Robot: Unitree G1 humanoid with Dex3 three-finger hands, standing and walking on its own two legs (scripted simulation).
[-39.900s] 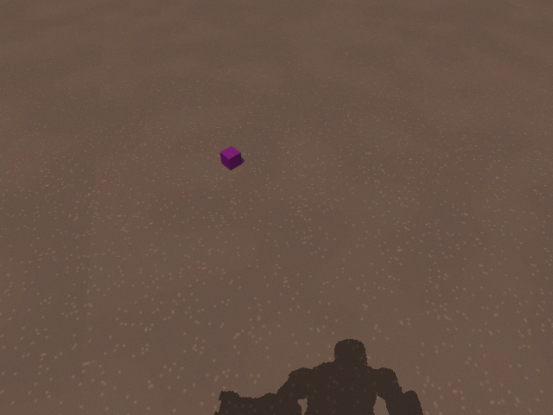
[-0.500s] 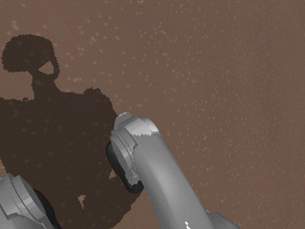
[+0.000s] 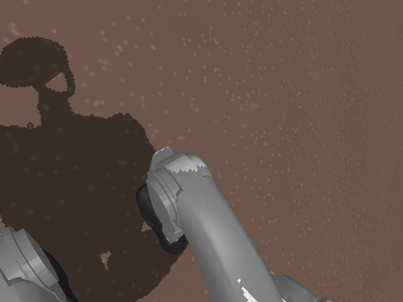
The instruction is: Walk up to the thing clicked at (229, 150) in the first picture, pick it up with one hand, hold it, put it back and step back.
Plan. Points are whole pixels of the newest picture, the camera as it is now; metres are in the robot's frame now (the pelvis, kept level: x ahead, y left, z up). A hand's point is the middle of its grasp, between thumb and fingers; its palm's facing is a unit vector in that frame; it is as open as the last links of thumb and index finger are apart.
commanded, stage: rest palm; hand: left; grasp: from above
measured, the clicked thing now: out of the picture +0.46 +0.37 -0.30
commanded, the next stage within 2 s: close in 0.02 s
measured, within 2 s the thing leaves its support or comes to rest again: leaves its support in 1.94 s
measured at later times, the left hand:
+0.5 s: hand out of the picture +0.45 +0.36 -0.26, palm faces -0.20 -0.39 -0.90, open 10.9 cm
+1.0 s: hand out of the picture +0.45 +0.36 -0.26, palm faces -0.18 -0.38 -0.91, open 10.6 cm
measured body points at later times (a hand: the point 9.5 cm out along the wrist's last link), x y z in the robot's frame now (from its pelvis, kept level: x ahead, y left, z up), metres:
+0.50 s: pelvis +0.00 +0.00 +0.00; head +0.30 +0.13 +0.30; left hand +0.46 +0.38 -0.21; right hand +0.01 -0.24 -0.04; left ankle +0.07 +0.13 -0.30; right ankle +0.13 -0.13 -0.30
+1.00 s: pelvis +0.00 +0.00 +0.00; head +0.31 +0.12 +0.30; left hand +0.46 +0.38 -0.20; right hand +0.01 -0.24 -0.04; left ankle +0.07 +0.13 -0.30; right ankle +0.13 -0.13 -0.30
